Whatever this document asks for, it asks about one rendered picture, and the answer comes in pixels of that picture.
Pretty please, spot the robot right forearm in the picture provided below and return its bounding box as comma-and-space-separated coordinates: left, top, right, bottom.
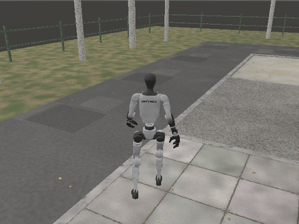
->
168, 113, 178, 136

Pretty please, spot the robot foot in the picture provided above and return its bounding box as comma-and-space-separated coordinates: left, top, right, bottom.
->
131, 189, 138, 199
156, 175, 162, 186

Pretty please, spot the robot left upper arm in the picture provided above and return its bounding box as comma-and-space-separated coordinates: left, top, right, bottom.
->
128, 93, 140, 118

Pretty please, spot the robot right upper arm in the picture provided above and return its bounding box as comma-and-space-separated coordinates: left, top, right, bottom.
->
160, 94, 172, 120

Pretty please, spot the robot left hand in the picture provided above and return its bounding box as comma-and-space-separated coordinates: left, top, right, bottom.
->
127, 120, 137, 128

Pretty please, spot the robot left forearm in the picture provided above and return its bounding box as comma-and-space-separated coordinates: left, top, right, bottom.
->
127, 111, 133, 123

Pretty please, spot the right robot foot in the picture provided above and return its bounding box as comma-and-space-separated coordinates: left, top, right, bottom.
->
156, 175, 162, 186

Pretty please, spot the left robot foot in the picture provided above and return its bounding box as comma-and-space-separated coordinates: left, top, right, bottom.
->
131, 189, 138, 199

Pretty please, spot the robot right hand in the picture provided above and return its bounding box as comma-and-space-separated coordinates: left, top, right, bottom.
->
169, 135, 180, 148

